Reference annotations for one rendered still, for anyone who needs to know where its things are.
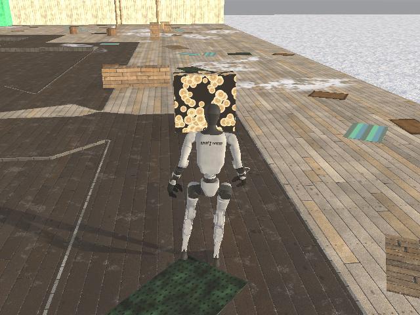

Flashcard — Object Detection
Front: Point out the robot right hand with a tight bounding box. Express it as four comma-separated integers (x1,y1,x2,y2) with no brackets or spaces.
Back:
232,176,247,187

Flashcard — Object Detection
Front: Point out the robot right upper arm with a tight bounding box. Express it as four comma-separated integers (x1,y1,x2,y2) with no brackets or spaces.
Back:
225,133,243,169

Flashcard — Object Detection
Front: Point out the robot left hand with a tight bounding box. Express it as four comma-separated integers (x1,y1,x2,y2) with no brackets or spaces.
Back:
167,183,182,198

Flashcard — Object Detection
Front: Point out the robot left upper arm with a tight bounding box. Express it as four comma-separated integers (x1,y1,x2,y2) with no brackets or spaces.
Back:
178,131,198,168

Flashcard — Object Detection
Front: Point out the left robot forearm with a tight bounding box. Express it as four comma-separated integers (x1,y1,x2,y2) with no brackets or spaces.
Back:
169,158,184,185

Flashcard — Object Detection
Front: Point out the left robot foot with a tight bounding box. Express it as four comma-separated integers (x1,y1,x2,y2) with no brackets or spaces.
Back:
178,250,188,260

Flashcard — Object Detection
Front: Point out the left robot thigh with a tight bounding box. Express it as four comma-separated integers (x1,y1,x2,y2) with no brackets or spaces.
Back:
186,182,201,220

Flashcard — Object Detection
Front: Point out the right robot forearm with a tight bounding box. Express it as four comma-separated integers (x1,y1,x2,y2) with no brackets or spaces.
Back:
236,159,246,180

